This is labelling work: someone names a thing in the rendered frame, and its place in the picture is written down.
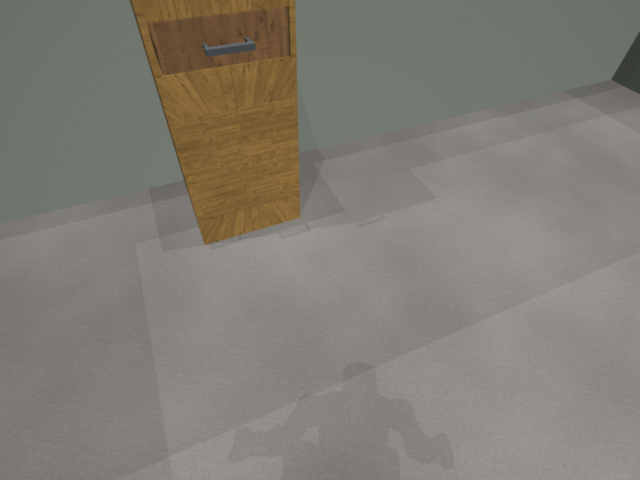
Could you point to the cabinet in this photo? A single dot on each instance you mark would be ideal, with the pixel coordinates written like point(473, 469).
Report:
point(234, 128)

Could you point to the handle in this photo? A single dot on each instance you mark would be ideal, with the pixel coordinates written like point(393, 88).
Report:
point(230, 48)

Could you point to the drawer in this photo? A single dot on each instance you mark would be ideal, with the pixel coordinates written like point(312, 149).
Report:
point(178, 43)

